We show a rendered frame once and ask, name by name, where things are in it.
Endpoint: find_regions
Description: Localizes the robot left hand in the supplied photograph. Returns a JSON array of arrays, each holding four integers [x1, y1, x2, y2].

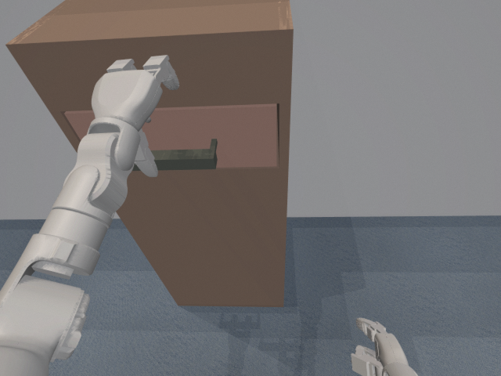
[[92, 55, 179, 177]]

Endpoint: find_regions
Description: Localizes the cabinet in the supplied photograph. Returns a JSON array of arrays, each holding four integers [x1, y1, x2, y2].
[[5, 0, 294, 307]]

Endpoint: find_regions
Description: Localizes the handle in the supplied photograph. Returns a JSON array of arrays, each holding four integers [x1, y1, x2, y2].
[[132, 139, 218, 171]]

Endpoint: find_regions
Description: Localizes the robot right hand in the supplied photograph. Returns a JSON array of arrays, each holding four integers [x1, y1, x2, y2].
[[351, 318, 409, 376]]

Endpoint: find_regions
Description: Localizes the drawer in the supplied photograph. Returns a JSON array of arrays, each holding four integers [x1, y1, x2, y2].
[[64, 103, 276, 168]]

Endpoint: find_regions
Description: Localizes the left robot upper arm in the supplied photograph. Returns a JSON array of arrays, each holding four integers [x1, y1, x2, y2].
[[0, 275, 90, 376]]

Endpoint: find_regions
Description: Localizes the robot left forearm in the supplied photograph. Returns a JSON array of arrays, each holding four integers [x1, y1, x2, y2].
[[0, 117, 141, 313]]

